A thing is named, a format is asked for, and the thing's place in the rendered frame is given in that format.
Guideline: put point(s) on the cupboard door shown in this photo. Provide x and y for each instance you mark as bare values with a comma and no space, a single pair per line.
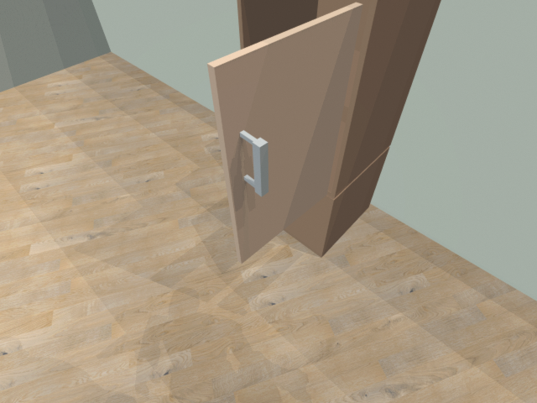
289,90

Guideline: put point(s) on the handle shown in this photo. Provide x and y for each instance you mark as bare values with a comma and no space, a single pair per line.
260,164

